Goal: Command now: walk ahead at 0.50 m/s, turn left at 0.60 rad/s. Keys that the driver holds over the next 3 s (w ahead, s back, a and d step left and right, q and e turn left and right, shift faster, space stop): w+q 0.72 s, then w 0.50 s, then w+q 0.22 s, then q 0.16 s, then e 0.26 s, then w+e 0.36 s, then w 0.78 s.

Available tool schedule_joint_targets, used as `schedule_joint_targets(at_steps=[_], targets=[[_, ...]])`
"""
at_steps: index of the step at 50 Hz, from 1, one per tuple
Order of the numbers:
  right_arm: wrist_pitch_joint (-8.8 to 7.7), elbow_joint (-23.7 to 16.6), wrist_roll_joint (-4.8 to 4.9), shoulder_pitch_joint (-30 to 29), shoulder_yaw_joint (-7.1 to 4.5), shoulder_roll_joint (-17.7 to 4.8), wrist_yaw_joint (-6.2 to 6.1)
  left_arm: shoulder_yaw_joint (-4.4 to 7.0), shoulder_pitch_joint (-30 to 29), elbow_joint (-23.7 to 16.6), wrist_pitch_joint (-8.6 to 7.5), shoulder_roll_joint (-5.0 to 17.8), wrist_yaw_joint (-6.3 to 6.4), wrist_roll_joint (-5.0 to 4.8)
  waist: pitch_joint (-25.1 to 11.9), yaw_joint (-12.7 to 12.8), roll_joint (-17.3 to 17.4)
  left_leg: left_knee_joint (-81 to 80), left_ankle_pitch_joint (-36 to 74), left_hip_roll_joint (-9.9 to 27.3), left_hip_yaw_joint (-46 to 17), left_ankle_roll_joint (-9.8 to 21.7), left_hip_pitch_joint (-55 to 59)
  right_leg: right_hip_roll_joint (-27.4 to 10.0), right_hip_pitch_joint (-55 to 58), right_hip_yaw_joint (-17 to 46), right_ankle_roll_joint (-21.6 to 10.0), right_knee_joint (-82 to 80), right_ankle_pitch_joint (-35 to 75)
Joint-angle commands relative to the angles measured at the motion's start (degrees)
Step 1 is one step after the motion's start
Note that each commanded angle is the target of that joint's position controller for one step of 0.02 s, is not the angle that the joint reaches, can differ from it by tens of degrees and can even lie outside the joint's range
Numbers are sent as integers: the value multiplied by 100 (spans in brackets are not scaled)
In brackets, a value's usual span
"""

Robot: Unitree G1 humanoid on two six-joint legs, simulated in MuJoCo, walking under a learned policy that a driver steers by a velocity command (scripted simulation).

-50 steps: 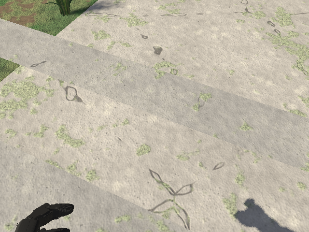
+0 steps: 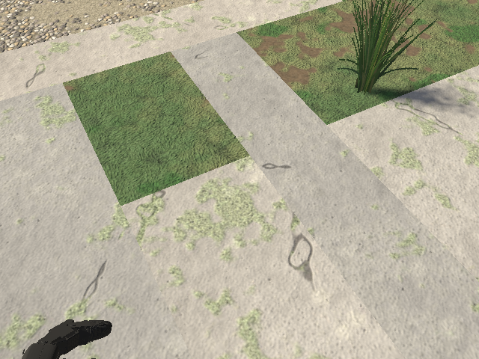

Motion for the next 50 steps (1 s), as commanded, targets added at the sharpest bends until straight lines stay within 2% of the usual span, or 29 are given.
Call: schedule_joint_targets(at_steps=[1, 2, 3, 4, 6, 7, 12, 16, 20, 22, 23, 24, 25, 26, 27, 28, 29, 30, 31, 32, 34, 37, 39, 41, 43, 45, 48, 49, 50], targets=[[-142, -633, 110, 536, 85, -193, -8, 516, 1985, 103, -5, 1520, 19, 16, -1863, 720, -1973, 3448, -754, 72, 318, -106, -3607, -2648, 4669, 4518, -1477, -1125, -2384], [-119, -518, 136, 173, -44, -711, -12, 381, 1697, -9, 21, 998, 27, -58, -1087, 839, -1129, 3979, -283, 414, 194, -170, -4011, -2462, 4071, 4068, -1277, -1341, -3130], [-81, -590, 70, -341, -86, -838, -10, 316, 1436, -45, 75, 790, 57, -44, -533, 862, -686, 4016, 181, 610, 426, -188, -3996, -2234, 3372, 3126, -1049, -1354, -2645], [-63, -638, 6, -580, -92, -772, -3, 265, 1183, -39, 105, 672, 71, -1, -184, 751, -463, 3784, 535, 778, 511, -198, -3794, -1968, 2712, 2412, -962, -1460, -1889], [-15, -653, 28, -605, -97, -562, 50, 213, 988, 32, 91, 516, 103, 40, 60, 544, -673, 3370, 907, 1049, 575, -185, -3350, -1622, 2030, 1478, -863, -1721, -1004], [14, -647, 47, -580, -78, -435, 66, 220, 997, 77, 62, 499, 108, 17, 59, 523, -714, 3271, 986, 1079, 658, -195, -3272, -1567, 1938, 1184, -890, -1830, -725], [38, -812, 6, -1022, -4, -211, 112, 326, 1168, 320, 24, 798, 130, 0, 123, 572, -412, 2274, 1887, 1165, 742, -310, -3660, -1659, 2216, 193, -1049, -2058, 529], [-42, -939, 5, -1703, 68, -77, 269, 346, 1284, 445, 108, 947, 170, -37, 301, 817, -342, 967, 2856, 1080, 1150, -250, -3340, -1523, 2353, -606, -865, -2077, 847], [-46, -1164, 34, -2216, 79, -83, 410, 402, 1563, 612, 233, 1151, 175, -145, 503, 915, -328, 230, 2609, 960, 1466, -46, -3195, -1724, 2886, -950, -751, -1923, 1300], [-25, -1210, 2, -2096, -6, -256, 439, 451, 1531, 623, 305, 1316, 197, -207, 326, 706, -461, 61, 2039, 673, 1740, 175, -2717, -1760, 3148, -1174, -644, -1365, 2964], [0, -1168, -20, -1811, -83, -401, 433, 483, 1516, 614, 345, 1413, 222, -237, 91, 497, -572, 44, 1734, 457, 1900, 308, -2247, -1748, 3222, -1279, -588, -811, 3968], [21, -1001, -16, -1120, -214, -615, 411, 491, 1448, 593, 391, 1448, 245, -262, -287, 73, -536, -186, 1758, 211, 2013, 492, -1332, -1648, 3060, -1419, -491, 153, 4512], [61, -716, 6, -103, -409, -946, 325, 429, 1448, 559, 394, 1303, 273, -237, -790, -443, -327, -485, 2073, 100, 1823, 728, 268, -1443, 2218, -1522, -287, 1518, 3975], [106, -591, 54, 331, -527, -1493, 197, 221, 1724, 361, 345, 649, 245, 44, -1224, -260, 963, -529, 1971, 1388, -299, 1274, 2125, -887, 117, -1503, 2, 3511, -148], [-10, -839, 48, 139, -482, -1698, 241, 73, 1770, 59, 140, 438, 180, 12, -2184, 44, 1540, -1554, 652, 2435, -3460, 2289, 3061, 101, -1428, -262, 149, 4955, -3065], [-106, -808, 8, 110, -329, -1155, 289, 213, 1057, -52, -12, 1002, 110, -209, -1797, -303, 715, -1886, 549, 2303, -2986, 1922, 2834, -250, -2051, 340, 68, 5096, -2603], [-170, -749, -14, -77, -262, -974, 291, 192, 812, -160, -103, 986, 82, -290, -1057, -172, 598, -1916, 933, 2100, -2168, 1706, 2065, -458, -2128, 249, -40, 4712, -2087], [-195, -768, -9, -468, -214, -844, 282, 180, 833, -74, -133, 901, 126, -167, -660, 122, 97, -1924, 1516, 1832, -1573, 1505, 1213, -692, -1781, 256, -22, 4200, -1687], [-204, -826, -42, -774, -158, -684, 265, 221, 905, -26, -102, 954, 151, -44, -453, 332, 162, -1996, 2126, 1639, -1158, 1421, 596, -823, -1402, 274, 35, 3768, -1446], [-203, -890, -97, -945, -123, -625, 239, 239, 1008, 1, -33, 962, 134, -15, -375, 486, 298, -2127, 2446, 1520, -977, 1409, 179, -879, -1093, 285, 90, 3623, -1282], [-234, -834, -85, -979, -130, -656, 181, 216, 1055, 18, 78, 819, 130, 39, -309, 571, 296, -2252, 3024, 1424, -702, 1483, -308, -837, -882, 166, 273, 3237, -1114], [-229, -665, -70, -771, -151, -770, 65, 136, 545, -124, 144, 592, 134, 58, -86, 432, 286, -2304, 3149, 1188, -227, 1358, -672, -693, -920, 58, 477, 2155, -211], [-215, -547, -58, -634, -127, -728, 33, 64, 157, -176, 123, 441, 90, 34, -19, 236, 401, -2270, 2826, 992, 68, 1137, -808, -561, -607, -2, 485, 1202, 651], [-220, -384, -47, -374, -118, -748, 29, 27, -222, -252, 80, 391, 27, -14, 49, 27, 426, -2286, 2456, 1034, 66, 1038, -857, -423, -268, -52, 445, 640, 1242], [-223, -233, -23, -178, -117, -775, 42, 52, -432, -333, 46, 499, -20, -74, 155, -65, 457, -2147, 2268, 1225, -126, 1024, -558, -406, -321, 27, 334, 340, 1255], [-198, -121, -12, -58, -111, -753, 39, 93, -506, -398, 16, 620, -61, -70, 211, -62, 493, -1882, 2338, 1449, -373, 982, -81, -394, -465, 90, 161, 89, 905], [-122, -29, -33, -117, -130, -783, 30, 168, -83, -341, -19, 754, -72, -59, 167, 205, 686, -1419, 3278, 1602, -540, 826, 352, -282, -49, -72, -145, -125, 150], [-104, -42, -42, -193, -94, -698, 35, 252, 463, -187, -34, 878, -40, -27, -141, 496, 613, -802, 4117, 1340, -355, 699, 342, -161, 717, -218, -308, -308, 196], [-98, -115, -103, -208, -4, -505, 40, 330, 1286, -62, -53, 1107, -13, 33, -914, 858, 357, 443, 3956, 1018, -64, 508, -151, -683, 2106, 248, -622, -71, 466]])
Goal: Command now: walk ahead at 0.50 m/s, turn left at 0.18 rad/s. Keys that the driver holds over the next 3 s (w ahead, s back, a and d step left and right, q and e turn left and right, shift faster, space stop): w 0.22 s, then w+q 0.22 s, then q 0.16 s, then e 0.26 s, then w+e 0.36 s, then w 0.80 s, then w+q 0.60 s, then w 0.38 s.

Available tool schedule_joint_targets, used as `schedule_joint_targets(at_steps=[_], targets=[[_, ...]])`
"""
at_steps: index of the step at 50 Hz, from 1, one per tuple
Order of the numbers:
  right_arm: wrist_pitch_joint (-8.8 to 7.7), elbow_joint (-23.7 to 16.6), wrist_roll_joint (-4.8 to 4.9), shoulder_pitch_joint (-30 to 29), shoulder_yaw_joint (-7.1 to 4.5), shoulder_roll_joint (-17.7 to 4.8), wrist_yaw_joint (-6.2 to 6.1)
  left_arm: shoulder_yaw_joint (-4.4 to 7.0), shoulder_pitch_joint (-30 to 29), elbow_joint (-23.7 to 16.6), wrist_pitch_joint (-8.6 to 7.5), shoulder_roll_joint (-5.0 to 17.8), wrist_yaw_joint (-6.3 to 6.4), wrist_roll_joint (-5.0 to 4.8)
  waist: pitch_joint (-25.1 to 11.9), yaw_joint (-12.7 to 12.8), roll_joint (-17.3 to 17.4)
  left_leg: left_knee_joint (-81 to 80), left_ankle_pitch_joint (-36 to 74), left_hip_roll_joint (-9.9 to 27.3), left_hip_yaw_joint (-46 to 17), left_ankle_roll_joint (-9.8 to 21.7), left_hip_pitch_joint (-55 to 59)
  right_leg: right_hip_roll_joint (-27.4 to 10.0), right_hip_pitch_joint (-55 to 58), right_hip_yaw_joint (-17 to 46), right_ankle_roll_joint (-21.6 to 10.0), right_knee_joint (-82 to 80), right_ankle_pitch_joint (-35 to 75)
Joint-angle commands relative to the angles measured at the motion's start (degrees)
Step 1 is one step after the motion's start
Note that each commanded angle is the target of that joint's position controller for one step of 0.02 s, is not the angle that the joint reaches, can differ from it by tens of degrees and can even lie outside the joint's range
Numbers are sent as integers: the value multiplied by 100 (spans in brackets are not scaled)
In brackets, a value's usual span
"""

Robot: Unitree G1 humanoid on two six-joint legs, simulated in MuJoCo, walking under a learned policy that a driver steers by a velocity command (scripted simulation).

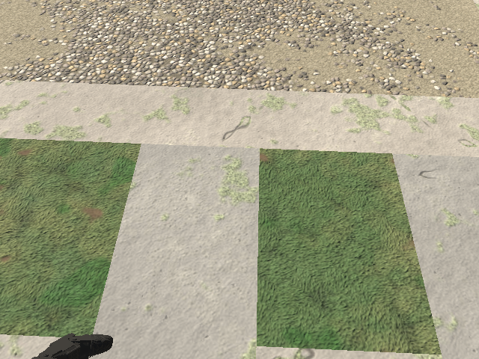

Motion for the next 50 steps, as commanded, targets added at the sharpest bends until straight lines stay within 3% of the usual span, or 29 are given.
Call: schedule_joint_targets(at_steps=[1, 2, 3, 4, 5, 7, 9, 11, 17, 21, 23, 24, 25, 26, 27, 28, 29, 30, 31, 32, 34, 36, 38, 41, 43, 47, 50], targets=[[-95, -389, 31, 539, 12, -236, -14, 533, 1896, 29, -70, 1587, 70, 131, -1886, 807, -821, 3459, 2077, 167, 131, -24, -2620, -1748, 4363, 2636, -1387, -115, -622], [-163, -357, 55, 601, 39, -327, -9, 475, 2175, 198, -31, 1283, -2, -37, -1985, 865, -1534, 4445, -621, -90, -41, -153, -3741, -2208, 4779, 4374, -1657, -1032, -1987], [-186, -407, 133, 38, -75, -770, 8, 361, 1889, 163, -6, 916, 14, -126, -1104, 951, -830, 4884, -343, 249, -175, -127, -4303, -2120, 4190, 3944, -1413, -1179, -2721], [-200, -527, 110, -466, -69, -791, 13, 308, 1525, 87, 43, 790, 45, -72, -559, 878, -356, 4784, 124, 538, 108, -101, -4317, -1898, 3449, 3191, -1216, -1256, -2472], [-221, -608, 19, -775, -64, -719, 20, 262, 1264, 82, 73, 696, 50, -16, -98, 749, -131, 4387, 488, 741, 284, -102, -4233, -1647, 2715, 2625, -1167, -1425, -1895], [-196, -541, -22, -658, -73, -547, 35, 193, 1069, 73, 42, 539, 57, 55, 13, 489, -332, 3844, 927, 1009, 345, -134, -3693, -1307, 2066, 1989, -1074, -1670, -985], [-155, -478, -26, -557, -34, -360, 35, 201, 1131, 147, 1, 584, 63, -9, -36, 418, -416, 3499, 1059, 1063, 480, -219, -3577, -1214, 1905, 1563, -1155, -1826, -321], [-156, -591, -69, -893, 7, -275, 23, 245, 1241, 235, -6, 753, 95, -42, 56, 468, -296, 2911, 1459, 1120, 558, -328, -3804, -1227, 1931, 1263, -1222, -1964, 258], [-223, -753, 26, -1855, 105, -79, 174, 273, 1609, 499, 58, 916, 166, -50, 203, 859, -217, 1073, 3212, 956, 824, -283, -3483, -1064, 2167, 129, -889, -2109, 613], [-218, -991, 75, -2356, 100, -114, 306, 296, 1865, 719, 170, 954, 182, -71, 424, 963, -139, 614, 2972, 819, 819, -91, -3728, -1380, 2903, -106, -801, -1944, 834], [-224, -1074, 31, -2362, 64, -184, 378, 317, 1746, 730, 263, 1020, 225, -79, 421, 825, -192, 448, 2484, 659, 990, 61, -3594, -1433, 3216, -296, -661, -1481, 2081], [-229, -1062, -24, -2147, 0, -311, 404, 344, 1644, 678, 318, 1115, 280, -84, 212, 670, -321, 444, 2217, 448, 1204, 142, -3218, -1380, 3312, -415, -559, -969, 3350], [-240, -937, -59, -1577, -107, -504, 413, 356, 1553, 620, 379, 1168, 344, -83, -176, 364, -398, 364, 2193, 209, 1366, 250, -2488, -1265, 3268, -540, -421, -148, 4311], [-249, -722, -55, -740, -261, -774, 372, 334, 1488, 546, 416, 1137, 406, -78, -635, -70, -263, -20, 2851, 80, 1320, 424, -1266, -1020, 2774, -752, -176, 1037, 4263], [-197, -620, -101, -4, -401, -1304, 261, 237, 1588, 330, 365, 937, 445, 85, -1373, -268, 522, 229, 4603, 1147, -111, 864, 618, -659, 1278, -811, 126, 2909, 2035], [-199, -765, -117, -263, -390, -1661, 241, -16, 2371, 166, 231, 253, 301, 206, -2329, 390, 1767, 230, 5813, 2736, -2844, 2155, 2557, 458, -961, -243, 443, 4930, -3607], [-131, -866, -70, -139, -309, -1126, 205, 126, 1905, 285, 132, 934, 225, 65, -2755, -111, 812, 68, 5482, 2499, -2591, 2009, 2380, 139, -1087, 624, 384, 5292, -3444], [-105, -907, -54, -500, -238, -949, 184, 151, 1301, 47, 101, 989, 205, -108, -1891, -86, 710, -30, 5657, 2210, -1728, 1768, 1682, -84, -1396, 546, 329, 5116, -3034], [-76, -893, -9, -837, -170, -715, 156, 124, 1223, 97, 115, 895, 247, -94, -1326, 125, 161, -179, 5571, 2006, -1161, 1513, 870, -371, -1379, 417, 355, 4698, -2662], [-54, -922, -8, -1101, -98, -523, 137, 146, 1197, 144, 180, 898, 286, -39, -969, 284, 97, -388, 5469, 1860, -860, 1387, 108, -520, -1109, 362, 412, 4292, -2440], [-74, -836, -160, -1370, -27, -389, 151, 143, 1566, 272, 376, 744, 298, -57, -825, 630, 403, -760, 5513, 1668, -338, 1354, -1119, -604, -111, 288, 532, 3845, -2127], [-159, -658, -225, -1542, -4, -373, 165, 99, 1799, 386, 481, 521, 346, -48, -777, 772, 599, -919, 5703, 1517, 219, 1321, -1639, -583, 361, 219, 649, 3117, -1749], [-176, -496, -262, -1631, -8, -415, 132, 75, 1649, 398, 517, 424, 375, -17, -767, 715, 651, -980, 5460, 1435, 569, 1182, -1728, -598, 609, 222, 650, 2379, -1182], [-124, -285, -308, -1593, -36, -564, 65, 126, 1182, 284, 560, 555, 371, -72, -630, 491, 627, -1171, 4448, 1557, 622, 1107, -1519, -584, 559, 237, 583, 1830, -637], [-31, -171, -262, -1536, -81, -697, 14, 189, 899, 129, 602, 693, 367, -91, -424, 374, 619, -1201, 3859, 1748, 483, 1142, -1223, -572, 211, 236, 535, 1764, -938], [69, -14, -91, -1207, -156, -816, -43, 210, 497, -107, 638, 615, 295, -126, -78, 110, 599, -1510, 1081, 2192, -146, 1162, -514, -623, -634, 195, 305, 1624, -1694], [57, 22, -39, -1085, -187, -836, -63, 199, 422, -182, 527, 513, 180, -141, -3, 85, 528, -1407, 855, 2276, -156, 1038, -54, -558, -701, 20, 87, 1198, -1967]])
Over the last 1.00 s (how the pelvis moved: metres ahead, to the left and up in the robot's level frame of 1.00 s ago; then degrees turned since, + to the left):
0.54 0.14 0.00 31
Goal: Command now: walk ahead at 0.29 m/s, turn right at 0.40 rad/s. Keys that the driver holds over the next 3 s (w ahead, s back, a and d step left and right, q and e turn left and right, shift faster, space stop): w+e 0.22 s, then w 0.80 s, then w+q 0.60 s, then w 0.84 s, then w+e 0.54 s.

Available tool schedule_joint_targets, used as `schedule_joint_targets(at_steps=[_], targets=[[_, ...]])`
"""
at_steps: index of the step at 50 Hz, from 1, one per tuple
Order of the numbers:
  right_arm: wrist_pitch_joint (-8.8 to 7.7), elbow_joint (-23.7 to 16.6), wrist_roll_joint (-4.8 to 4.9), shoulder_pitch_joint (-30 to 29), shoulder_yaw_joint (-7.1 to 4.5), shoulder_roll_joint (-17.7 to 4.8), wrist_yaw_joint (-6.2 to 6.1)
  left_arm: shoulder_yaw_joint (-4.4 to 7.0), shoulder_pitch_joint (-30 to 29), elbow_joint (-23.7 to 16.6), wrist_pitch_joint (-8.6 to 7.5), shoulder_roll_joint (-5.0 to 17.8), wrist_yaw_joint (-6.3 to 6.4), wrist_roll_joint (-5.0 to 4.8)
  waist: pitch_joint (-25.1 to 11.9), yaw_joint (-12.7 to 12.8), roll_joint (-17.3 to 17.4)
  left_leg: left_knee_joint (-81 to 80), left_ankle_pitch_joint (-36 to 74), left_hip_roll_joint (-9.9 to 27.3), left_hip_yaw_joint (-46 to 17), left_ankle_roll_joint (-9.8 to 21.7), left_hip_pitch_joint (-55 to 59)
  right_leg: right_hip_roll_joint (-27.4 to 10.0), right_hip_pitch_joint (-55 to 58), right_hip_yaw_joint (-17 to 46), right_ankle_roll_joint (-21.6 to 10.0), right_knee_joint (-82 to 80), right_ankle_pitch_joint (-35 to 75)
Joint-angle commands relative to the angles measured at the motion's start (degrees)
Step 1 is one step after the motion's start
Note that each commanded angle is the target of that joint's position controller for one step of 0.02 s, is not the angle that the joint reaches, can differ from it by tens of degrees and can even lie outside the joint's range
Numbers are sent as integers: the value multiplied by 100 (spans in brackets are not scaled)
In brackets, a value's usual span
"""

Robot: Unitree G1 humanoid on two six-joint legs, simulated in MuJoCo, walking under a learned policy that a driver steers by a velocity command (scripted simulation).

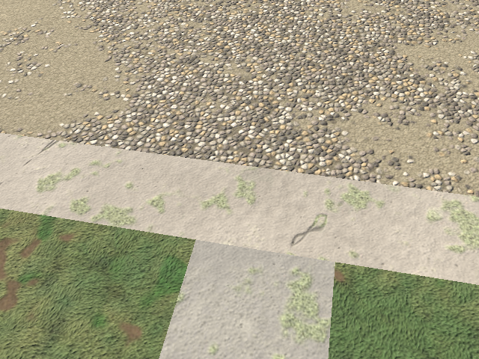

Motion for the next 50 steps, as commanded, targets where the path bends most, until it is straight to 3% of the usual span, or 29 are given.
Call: schedule_joint_targets(at_steps=[1, 3, 4, 5, 6, 7, 8, 9, 10, 13, 16, 19, 22, 24, 25, 26, 27, 28, 29, 30, 31, 32, 33, 36, 38, 42, 46, 48, 50], targets=[[-36, -212, 86, 205, -319, -1076, -43, 127, -463, -551, -202, 469, -108, -24, 47, -230, 496, -763, -259, 2027, -1494, 941, 882, -31, -577, -126, -253, -535, -197], [-19, -249, 168, -40, -342, -1088, -20, 175, 90, -330, -252, 470, -150, -7, -150, 144, 469, -137, 369, 1682, -911, 647, 418, 326, 626, -524, -432, -1453, 418], [-50, -284, 147, -111, -300, -908, -17, 293, 635, -151, -249, 723, -118, -13, -412, 345, 275, 667, 723, 1404, -522, 397, -121, 330, 1615, -275, -609, -1573, 580], [-156, -586, -1, -410, -200, -560, 14, 517, 1264, -70, -239, 1453, -39, -33, -679, 455, -1023, 2643, 429, 661, 310, -141, -1497, -773, 2738, 1537, -1202, -1901, 1159], [-322, -805, -135, -790, -145, -448, 67, 543, 1623, -134, -300, 1650, -69, -5, -663, 686, -1753, 3760, -1889, -191, -229, -387, -3526, -1520, 3796, 3627, -2009, -2503, 1355], [-462, -746, -3, -749, -206, -716, 180, 409, 1566, -218, -365, 1196, -71, 34, -640, 672, -1039, 4339, -1955, 210, -854, -318, -4066, -1534, 4066, 3387, -2032, -2520, 1277], [-536, -693, 106, -686, -224, -793, 261, 370, 1332, -292, -403, 1014, -59, 34, -424, 508, -781, 4320, -1466, 404, -888, -237, -4149, -1342, 3870, 2872, -1855, -2457, 1520], [-563, -637, 66, -720, -231, -804, 277, 368, 1135, -376, -396, 988, -47, 6, -241, 424, -403, 4087, -1090, 536, -833, -243, -4098, -1202, 3586, 2494, -1719, -2507, 1797], [-562, -616, 5, -788, -257, -840, 278, 326, 966, -439, -375, 905, -23, -27, -42, 325, -266, 3692, -740, 644, -825, -279, -3903, -1102, 3250, 2247, -1617, -2618, 2157], [-518, -566, 11, -798, -200, -607, 311, 314, 809, -557, -341, 931, 81, 7, 50, 172, -402, 2784, 196, 492, -596, -491, -3186, -703, 2607, 1533, -1444, -2889, 2875], [-514, -642, 34, -1238, -82, -363, 330, 338, 906, -503, -343, 1000, 155, 17, 207, 324, -474, 1490, 1256, 307, -438, -551, -2424, -358, 2027, 959, -1194, -3001, 2787], [-524, -770, 96, -1573, -66, -429, 361, 358, 1213, -346, -372, 1023, 137, 11, 372, 491, -574, 948, 1764, 276, -486, -467, -2126, -528, 1965, 1082, -1161, -3112, 2306], [-565, -803, 107, -1524, -118, -627, 378, 380, 1202, -245, -377, 1017, 134, -21, 481, 369, -612, 669, 1576, 354, -634, -226, -2138, -801, 2404, 1223, -1078, -2961, 2497], [-584, -702, 82, -1120, -203, -805, 361, 406, 1108, -238, -338, 1065, 146, -6, 241, 141, -683, 650, 1178, 211, -484, -32, -1641, -800, 2697, 1139, -968, -2442, 3794], [-579, -543, 62, -577, -287, -930, 325, 391, 1049, -248, -304, 1033, 152, 8, -127, -141, -667, 573, 1144, 45, -308, 116, -895, -617, 2706, 976, -866, -1787, 4766], [-559, -340, 32, 253, -375, -1111, 283, 329, 1012, -286, -281, 914, 153, 51, -719, -522, -564, 720, 1265, 237, -454, 336, 400, -364, 2244, 797, -703, -743, 4865], [-539, -232, -45, 1179, -456, -1484, 250, 192, 1272, -384, -288, 564, 145, 192, -1602, -705, 302, 952, 1075, 1426, -1981, 874, 2262, 134, 841, 651, -486, 1104, 2955], [-511, 0, 11, 1564, -486, -1604, 305, 60, 1994, -370, -379, 52, 88, 16, -2278, -360, 1989, -68, -744, 2483, -4799, 1654, 3539, 1026, -916, 794, -205, 2860, -1303], [-526, -30, 164, 1295, -350, -1092, 302, 168, 1416, -353, -447, 683, 67, -109, -1561, -581, 1279, -568, -1821, 2295, -4849, 1387, 3039, 692, -1500, 1089, -278, 3336, -1260], [-510, -94, 146, 834, -286, -908, 265, 232, 713, -548, -491, 904, 49, -154, -709, -562, 900, -664, -1577, 2139, -3960, 1165, 2160, 410, -1720, 841, -333, 3243, -713], [-490, -139, 64, 534, -246, -842, 245, 212, 376, -616, -534, 853, 61, -64, -318, -419, 414, -769, -852, 1947, -3390, 1068, 1351, 142, -1519, 659, -347, 2996, -281], [-488, -145, -3, 363, -210, -728, 240, 235, 282, -639, -554, 800, 58, 23, -108, -258, 343, -875, -262, 1758, -2979, 1052, 805, -30, -1319, 601, -331, 2700, -16], [-500, -139, -63, 287, -170, -637, 230, 234, 418, -617, -536, 709, 38, 27, -117, -82, 490, -993, 103, 1614, -2700, 1040, 491, -165, -1026, 616, -324, 2552, 149], [-542, -19, 36, 313, -172, -682, 202, 167, 485, -601, -448, 431, 27, 40, 39, 63, 596, -1347, 599, 1529, -2122, 1178, 31, -319, -972, 445, -176, 1959, 238], [-538, 54, 63, 409, -213, -858, 156, 118, 85, -744, -446, 362, 36, 95, 214, -18, 489, -1514, 893, 1506, -1826, 1210, -54, -382, -1199, 343, -35, 1332, 735], [-470, 185, 126, 682, -231, -1014, 110, 37, -675, -891, -527, 212, -29, 73, 307, -292, 377, -1486, 1355, 1217, -1159, 947, 16, -198, -912, 100, 35, -210, 2048], [-364, 413, 178, 1173, -231, -1095, 117, 42, -1282, -1082, -573, 260, -136, -7, 390, -533, 408, -1229, 1353, 1443, -1179, 839, 599, -8, -832, 30, -40, -945, 2294], [-287, 491, 183, 1241, -251, -1153, 99, 73, -1369, -1163, -594, 351, -192, -2, 409, -466, 460, -973, 1590, 1644, -1263, 746, 1024, 53, -860, 51, -196, -1172, 1897], [-217, 511, 177, 1137, -279, -1244, 72, 147, -973, -1089, -608, 513, -212, 17, 195, -160, 568, -430, 2570, 1671, -1207, 603, 1250, 217, -268, -74, -381, -1370, 1532]])
Over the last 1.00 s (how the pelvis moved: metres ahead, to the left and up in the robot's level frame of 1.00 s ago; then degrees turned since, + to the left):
0.45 0.03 0.02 5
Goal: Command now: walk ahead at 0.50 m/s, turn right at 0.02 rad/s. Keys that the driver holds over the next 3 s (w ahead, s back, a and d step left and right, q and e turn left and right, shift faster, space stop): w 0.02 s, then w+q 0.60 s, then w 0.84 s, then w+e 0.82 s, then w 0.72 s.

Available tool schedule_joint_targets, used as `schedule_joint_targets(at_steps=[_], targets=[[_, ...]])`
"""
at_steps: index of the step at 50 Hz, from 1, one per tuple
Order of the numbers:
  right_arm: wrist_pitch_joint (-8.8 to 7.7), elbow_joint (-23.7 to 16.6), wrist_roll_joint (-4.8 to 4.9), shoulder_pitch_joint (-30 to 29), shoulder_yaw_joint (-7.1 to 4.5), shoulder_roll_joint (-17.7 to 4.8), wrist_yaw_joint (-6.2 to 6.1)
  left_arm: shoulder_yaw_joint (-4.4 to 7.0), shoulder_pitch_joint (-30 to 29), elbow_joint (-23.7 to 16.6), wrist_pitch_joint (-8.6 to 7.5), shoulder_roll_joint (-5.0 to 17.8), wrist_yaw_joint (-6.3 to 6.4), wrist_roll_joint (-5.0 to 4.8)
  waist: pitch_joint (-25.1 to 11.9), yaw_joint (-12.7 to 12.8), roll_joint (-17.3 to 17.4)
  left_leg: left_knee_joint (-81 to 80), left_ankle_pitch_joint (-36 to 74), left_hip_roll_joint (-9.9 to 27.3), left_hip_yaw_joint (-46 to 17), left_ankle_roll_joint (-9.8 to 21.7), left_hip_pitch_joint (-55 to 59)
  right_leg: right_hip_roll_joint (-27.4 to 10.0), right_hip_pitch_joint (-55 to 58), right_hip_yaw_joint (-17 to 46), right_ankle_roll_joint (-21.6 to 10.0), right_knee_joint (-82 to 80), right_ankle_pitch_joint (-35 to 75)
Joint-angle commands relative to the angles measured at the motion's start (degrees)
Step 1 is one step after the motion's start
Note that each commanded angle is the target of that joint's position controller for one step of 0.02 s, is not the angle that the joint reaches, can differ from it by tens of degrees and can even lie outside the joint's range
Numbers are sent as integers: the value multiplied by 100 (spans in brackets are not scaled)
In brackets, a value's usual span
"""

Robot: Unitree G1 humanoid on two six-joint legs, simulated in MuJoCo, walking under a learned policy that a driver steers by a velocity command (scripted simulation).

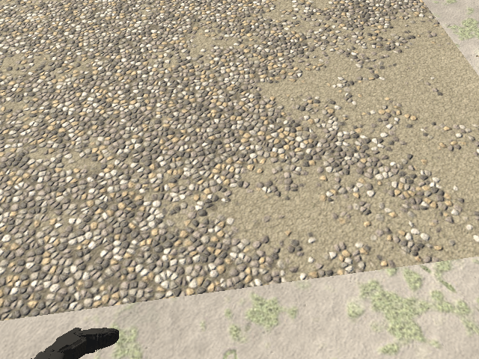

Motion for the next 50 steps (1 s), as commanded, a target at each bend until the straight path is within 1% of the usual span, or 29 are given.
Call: schedule_joint_targets(at_steps=[1, 2, 3, 4, 5, 6, 7, 8, 10, 13, 18, 21, 23, 24, 26, 27, 28, 29, 30, 31, 32, 33, 34, 35, 36, 39, 44, 47, 50], targets=[[57, -211, 4, -161, -224, -1042, -57, 331, 658, -196, -103, 830, -7, 29, -378, 796, 582, 1051, 3992, 1385, -501, 719, -179, 303, 1376, -271, -335, -316, -281], [55, -291, -72, -138, -120, -787, -60, 464, 1600, 21, -93, 1140, 47, 72, -1101, 1190, 371, 2362, 3589, 1086, -335, 528, -944, -84, 2960, 93, -582, -116, -140], [-46, -437, -115, 446, 78, -181, -27, 604, 2228, 82, -59, 1739, 85, 187, -2035, 1144, -919, 4690, 1357, 239, 42, 78, -3240, -1636, 5278, 2482, -1402, -259, -903], [-150, -347, -49, 423, 71, -312, 5, 517, 2451, 138, -33, 1370, 69, 135, -2439, 1260, -1295, 5612, -1304, -27, -714, 78, -4078, -2038, 5511, 4024, -1621, -1100, -1600], [-186, -450, 130, -45, -89, -831, 29, 401, 2113, 129, -36, 1057, 78, 127, -1539, 1266, -783, 6043, -1049, 283, -896, 145, -4565, -1877, 4859, 3301, -1344, -1216, -1925], [-194, -562, 156, -440, -94, -831, 25, 349, 1711, 94, -42, 925, 92, 120, -935, 1121, -500, 5891, -535, 573, -717, 172, -4563, -1667, 4040, 2494, -1180, -1351, -1634], [-164, -583, 79, -617, -107, -765, 4, 299, 1367, 115, -63, 759, 77, 132, -503, 948, -278, 5554, -147, 757, -650, 144, -4381, -1424, 3316, 1906, -1087, -1586, -1252], [-86, -535, 41, -522, -147, -704, -18, 265, 1134, 121, -122, 624, 69, 150, -316, 744, -405, 5275, 160, 925, -697, 114, -4050, -1241, 2839, 1431, -989, -1804, -918], [80, -431, 51, -290, -128, -450, -36, 275, 954, 215, -221, 546, 55, 165, -200, 555, -391, 5137, 470, 963, -685, 26, -3653, -1103, 2369, 860, -975, -2125, -440], [187, -549, 26, -555, -139, -326, -61, 336, 1000, 401, -284, 660, 98, 203, 28, 517, -215, 4662, 1080, 958, -823, -66, -4049, -1090, 2383, 196, -988, -2304, 278], [119, -811, -37, -1341, -83, -169, 94, 395, 1143, 609, -220, 835, 219, 170, 245, 750, -89, 3000, 2391, 863, -425, -61, -4010, -931, 2638, -733, -801, -2441, 506], [111, -1077, -38, -1903, -33, -94, 187, 447, 1456, 803, -128, 953, 260, 108, 451, 970, 21, 2420, 2386, 825, -185, 49, -4163, -1112, 3139, -961, -788, -2356, 663], [113, -1250, -28, -2137, -34, -119, 249, 480, 1582, 908, -35, 1010, 263, 50, 506, 1013, 7, 2196, 2041, 768, -36, 162, -4312, -1241, 3612, -1062, -753, -2133, 1026], [115, -1326, -23, -2185, -47, -147, 281, 496, 1584, 939, 14, 1048, 269, 22, 493, 978, -32, 2120, 1785, 706, 66, 239, -4282, -1293, 3798, -1121, -714, -1954, 1440], [132, -1401, -12, -2001, -129, -299, 319, 536, 1467, 924, 103, 1199, 309, -13, 218, 756, -229, 2095, 1205, 384, 407, 449, -3725, -1304, 4001, -1277, -594, -1293, 3287], [149, -1362, 0, -1655, -209, -435, 318, 554, 1400, 903, 156, 1276, 337, -27, -39, 530, -350, 2140, 903, 162, 571, 576, -3214, -1280, 4012, -1334, -525, -702, 4198], [158, -1215, 22, -966, -346, -667, 294, 556, 1298, 877, 208, 1324, 357, -41, -418, 124, -335, 1948, 913, -71, 647, 751, -2281, -1153, 3786, -1431, -404, 272, 4529], [186, -969, 24, 5, -551, -1043, 202, 518, 1246, 829, 201, 1277, 382, -34, -911, -368, -103, 1563, 1213, -115, 316, 1001, -666, -908, 2875, -1502, -170, 1680, 3689], [223, -882, 45, 400, -705, -1698, 77, 304, 1656, 583, 91, 584, 320, 208, -1405, -42, 1319, 1537, 1125, 1342, -2217, 1813, 1451, -147, 424, -1376, 210, 3793, -836], [131, -1083, 9, 335, -632, -1679, 108, 179, 1579, 422, -163, 436, 241, 106, -2274, 70, 1329, 468, 140, 2189, -4944, 2617, 2315, 722, -874, 2, 280, 4971, -3479], [68, -1047, -48, 265, -486, -1171, 124, 286, 892, 329, -329, 871, 155, -155, -1738, -197, 726, 158, 264, 2077, -4217, 2206, 2011, 324, -1467, 461, 132, 5044, -3024], [18, -1031, -33, -20, -420, -927, 120, 272, 741, 294, -405, 864, 140, -206, -1094, -19, 538, 160, 644, 1878, -3344, 1950, 1204, 41, -1462, 374, 7, 4602, -2480], [-2, -1089, -16, -459, -343, -695, 114, 289, 746, 397, -409, 848, 186, -72, -663, 253, 211, 143, 1229, 1632, -2664, 1724, 312, -225, -1124, 314, 25, 4097, -2090], [-12, -1161, -64, -765, -263, -475, 92, 339, 811, 460, -355, 904, 205, 37, -447, 446, 308, 25, 1821, 1442, -2192, 1622, -354, -389, -697, 304, 77, 3729, -1822], [-18, -1204, -129, -872, -228, -414, 75, 351, 935, 501, -274, 881, 188, 62, -403, 581, 442, -114, 2140, 1329, -1980, 1586, -773, -457, -335, 301, 124, 3596, -1660], [-83, -1086, -115, -746, -268, -629, 8, 298, 924, 488, -107, 642, 189, 113, -250, 652, 448, -400, 2905, 1195, -1388, 1599, -1289, -467, -229, 133, 341, 2963, -1197], [-75, -877, -83, -392, -259, -735, -90, 190, -30, 265, -128, 431, 141, 81, 3, 278, 533, -510, 2526, 882, -776, 1210, -1268, -237, -179, -14, 391, 922, 607], [-62, -700, -57, -88, -258, -789, -86, 169, -488, 156, -171, 444, 55, 11, 182, 70, 585, -512, 1946, 1106, -932, 1190, -967, -85, -138, -25, 310, 274, 974], [4, -544, -38, 83, -278, -823, -113, 190, -653, 50, -215, 562, -41, 22, 275, 97, 603, -165, 2262, 1469, -1128, 1117, -200, -32, -450, 80, 73, -78, 489]])
Over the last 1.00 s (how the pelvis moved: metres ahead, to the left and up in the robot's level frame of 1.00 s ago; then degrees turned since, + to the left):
0.50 -0.13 -0.01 -14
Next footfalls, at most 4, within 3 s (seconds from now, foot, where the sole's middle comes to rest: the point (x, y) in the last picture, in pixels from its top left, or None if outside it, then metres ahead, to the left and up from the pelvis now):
0.04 right None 0.20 -0.13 -0.77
0.58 left None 0.46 0.14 -0.77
1.10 right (207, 243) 0.83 0.05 -0.77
1.62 left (104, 205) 1.01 0.39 -0.77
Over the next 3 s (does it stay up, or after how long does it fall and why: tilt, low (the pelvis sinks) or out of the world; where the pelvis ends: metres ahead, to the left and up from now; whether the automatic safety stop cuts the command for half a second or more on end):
stays up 1.65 0.29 0.01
